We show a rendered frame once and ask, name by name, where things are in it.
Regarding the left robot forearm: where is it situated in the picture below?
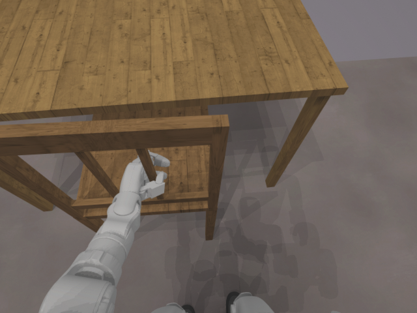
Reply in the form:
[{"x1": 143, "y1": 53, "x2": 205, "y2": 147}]
[{"x1": 38, "y1": 191, "x2": 141, "y2": 313}]

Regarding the left robot upper arm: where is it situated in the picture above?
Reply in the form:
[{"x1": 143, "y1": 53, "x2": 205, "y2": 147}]
[{"x1": 42, "y1": 275, "x2": 117, "y2": 313}]

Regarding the robot left hand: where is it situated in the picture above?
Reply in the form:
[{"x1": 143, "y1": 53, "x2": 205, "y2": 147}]
[{"x1": 119, "y1": 150, "x2": 170, "y2": 201}]

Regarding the chair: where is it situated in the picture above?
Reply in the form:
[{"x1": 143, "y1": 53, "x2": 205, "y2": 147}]
[{"x1": 0, "y1": 106, "x2": 229, "y2": 241}]

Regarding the table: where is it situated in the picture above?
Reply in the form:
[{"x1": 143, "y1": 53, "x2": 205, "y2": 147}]
[{"x1": 0, "y1": 0, "x2": 349, "y2": 212}]

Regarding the robot left shin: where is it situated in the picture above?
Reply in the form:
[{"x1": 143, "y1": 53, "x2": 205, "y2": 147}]
[{"x1": 166, "y1": 303, "x2": 184, "y2": 310}]

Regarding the right robot foot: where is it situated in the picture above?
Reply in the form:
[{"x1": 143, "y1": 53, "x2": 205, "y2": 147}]
[{"x1": 226, "y1": 291, "x2": 240, "y2": 313}]

